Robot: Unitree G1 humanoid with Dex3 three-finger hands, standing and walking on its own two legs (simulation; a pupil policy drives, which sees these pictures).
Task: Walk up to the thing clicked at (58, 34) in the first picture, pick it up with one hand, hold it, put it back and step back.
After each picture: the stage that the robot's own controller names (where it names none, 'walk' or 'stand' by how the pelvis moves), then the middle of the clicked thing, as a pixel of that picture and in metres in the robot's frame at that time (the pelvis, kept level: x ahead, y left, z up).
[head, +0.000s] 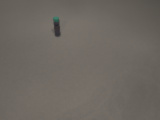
stand; (56, 27) +1.65 +0.31 -0.65
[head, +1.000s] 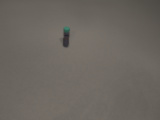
walk; (66, 37) +1.54 +0.11 -0.63
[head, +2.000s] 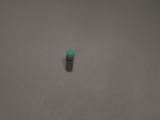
walk; (69, 61) +1.01 +0.07 -0.64
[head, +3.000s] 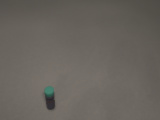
walk; (50, 98) +0.66 +0.20 -0.64
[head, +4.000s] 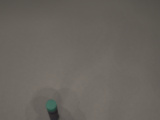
stand; (52, 111) +0.49 +0.18 -0.63
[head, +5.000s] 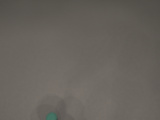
stand; out of the picture +0.45 +0.19 -0.64
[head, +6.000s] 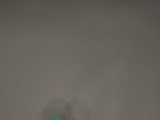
stand; out of the picture +0.45 +0.18 -0.65
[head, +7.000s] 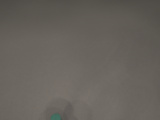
stand; out of the picture +0.47 +0.18 -0.66
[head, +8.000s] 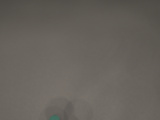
stand; out of the picture +0.46 +0.19 -0.66
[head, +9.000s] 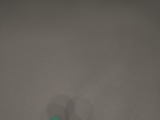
go down; out of the picture +0.45 +0.19 -0.66
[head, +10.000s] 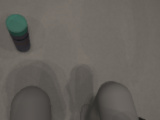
go down; (20, 36) +0.54 +0.20 -0.29
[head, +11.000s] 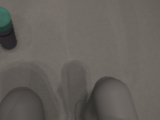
approach; (4, 32) +0.54 +0.22 -0.26
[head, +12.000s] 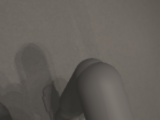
close in; out of the picture +0.52 +0.27 -0.18
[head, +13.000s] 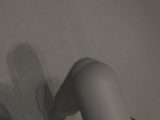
close; out of the picture +0.53 +0.29 -0.18
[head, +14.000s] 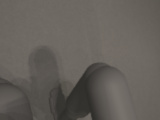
lift; out of the picture +0.45 +0.26 -0.17
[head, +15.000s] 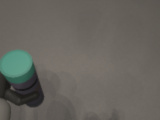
lift; (27, 84) +0.33 +0.17 +0.03
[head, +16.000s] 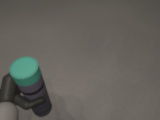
hold; (35, 91) +0.32 +0.15 +0.04
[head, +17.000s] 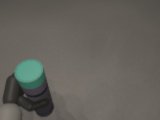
hold; (38, 92) +0.32 +0.15 +0.03
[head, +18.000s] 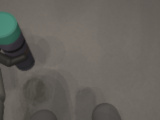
crouch; (16, 47) +0.45 +0.18 -0.04
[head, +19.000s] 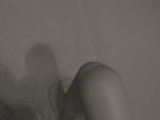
lower; out of the picture +0.52 +0.25 -0.16
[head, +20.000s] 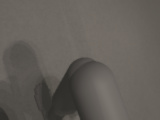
lower; out of the picture +0.51 +0.28 -0.19
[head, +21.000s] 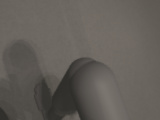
lower; out of the picture +0.51 +0.28 -0.19
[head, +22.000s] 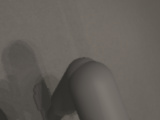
lower; out of the picture +0.51 +0.28 -0.19
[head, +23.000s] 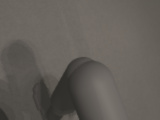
loosen; out of the picture +0.51 +0.27 -0.19
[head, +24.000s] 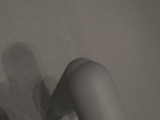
withdraw; out of the picture +0.51 +0.25 -0.20
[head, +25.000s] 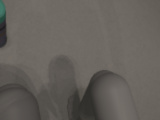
stand; out of the picture +0.51 +0.22 -0.22
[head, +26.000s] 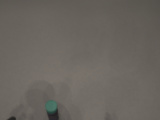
stand; (52, 112) +0.45 +0.14 -0.56
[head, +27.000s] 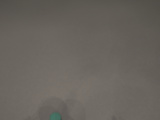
stand; out of the picture +0.45 +0.14 -0.59
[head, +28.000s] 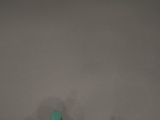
stand; out of the picture +0.45 +0.14 -0.59
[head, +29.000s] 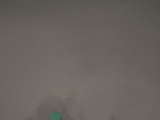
stand; out of the picture +0.44 +0.14 -0.59
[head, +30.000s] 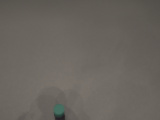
stand; (59, 116) +0.46 +0.14 -0.61
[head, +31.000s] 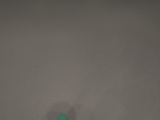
walk; out of the picture +0.47 +0.14 -0.66
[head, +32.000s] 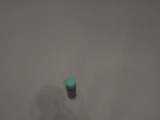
walk; (71, 88) +0.60 +0.12 -0.65
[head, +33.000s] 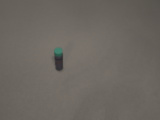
walk; (58, 59) +0.91 +0.17 -0.64
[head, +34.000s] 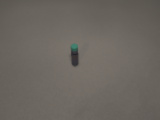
stand; (74, 55) +1.12 +0.14 -0.64
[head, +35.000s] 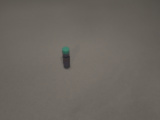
stand; (66, 58) +1.12 +0.17 -0.66
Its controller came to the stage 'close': yes
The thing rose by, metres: 0.68
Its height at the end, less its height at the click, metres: +0.00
